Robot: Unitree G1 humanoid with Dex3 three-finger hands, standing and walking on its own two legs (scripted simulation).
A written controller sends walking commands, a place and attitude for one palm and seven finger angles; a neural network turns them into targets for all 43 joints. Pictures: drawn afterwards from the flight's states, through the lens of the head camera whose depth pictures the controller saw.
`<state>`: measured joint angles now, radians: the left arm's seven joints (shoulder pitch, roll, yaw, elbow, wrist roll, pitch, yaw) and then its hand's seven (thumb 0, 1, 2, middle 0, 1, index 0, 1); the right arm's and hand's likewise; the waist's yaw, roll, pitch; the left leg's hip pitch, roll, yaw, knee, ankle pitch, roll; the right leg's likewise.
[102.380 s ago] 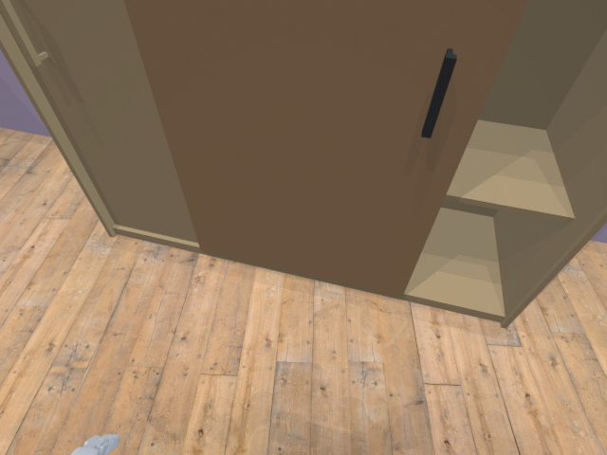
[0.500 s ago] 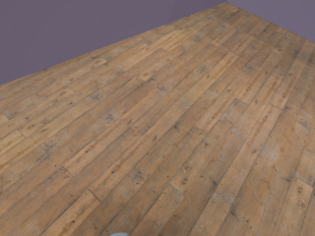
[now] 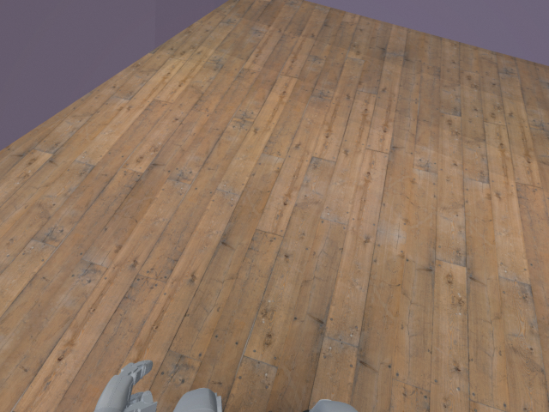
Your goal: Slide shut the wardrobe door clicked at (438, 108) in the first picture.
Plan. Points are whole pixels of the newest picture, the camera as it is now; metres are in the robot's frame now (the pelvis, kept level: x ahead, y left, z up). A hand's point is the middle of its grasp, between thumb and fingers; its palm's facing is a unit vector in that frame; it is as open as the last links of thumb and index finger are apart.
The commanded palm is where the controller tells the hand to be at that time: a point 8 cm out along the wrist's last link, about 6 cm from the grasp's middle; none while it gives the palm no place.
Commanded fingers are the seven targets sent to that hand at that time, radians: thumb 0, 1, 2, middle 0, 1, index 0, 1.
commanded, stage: turn to face it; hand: left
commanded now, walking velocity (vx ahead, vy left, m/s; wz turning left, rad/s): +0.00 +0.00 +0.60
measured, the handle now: out of the picture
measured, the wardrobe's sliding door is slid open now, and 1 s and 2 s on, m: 0.00 0.00 0.00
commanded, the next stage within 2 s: none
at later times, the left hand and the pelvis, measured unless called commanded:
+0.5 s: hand out of the picture +0.12 +0.19 -0.16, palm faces +0.26 -0.93 -0.25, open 7.3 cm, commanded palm none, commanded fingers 0.00 0.90 0.90 -0.20 -0.30 -0.20 -0.30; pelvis +0.14 -0.01 +0.01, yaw +14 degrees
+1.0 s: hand (169, 395) +0.17 +0.17 -0.16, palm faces +0.53 -0.81 -0.23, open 7.3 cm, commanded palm none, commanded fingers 0.00 0.90 0.90 -0.20 -0.30 -0.20 -0.30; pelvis +0.20 -0.04 +0.01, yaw +33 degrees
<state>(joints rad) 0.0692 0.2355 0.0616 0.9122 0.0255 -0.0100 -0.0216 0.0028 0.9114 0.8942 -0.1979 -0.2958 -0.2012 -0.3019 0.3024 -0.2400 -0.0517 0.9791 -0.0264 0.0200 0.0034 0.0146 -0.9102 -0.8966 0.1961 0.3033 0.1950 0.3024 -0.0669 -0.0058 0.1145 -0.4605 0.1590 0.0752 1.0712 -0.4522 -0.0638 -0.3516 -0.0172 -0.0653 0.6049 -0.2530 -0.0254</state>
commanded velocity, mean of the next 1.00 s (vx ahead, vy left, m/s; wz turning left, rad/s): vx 0.00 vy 0.00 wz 0.60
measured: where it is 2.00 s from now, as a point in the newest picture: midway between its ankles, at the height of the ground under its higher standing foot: (285, 388)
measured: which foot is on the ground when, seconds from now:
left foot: up 0.00-0.10, down 0.12-0.30, up 0.32-0.54, down 0.56-0.80, up 0.82-1.00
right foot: down 0.00-0.56, up 0.58-0.78, down 0.80-1.00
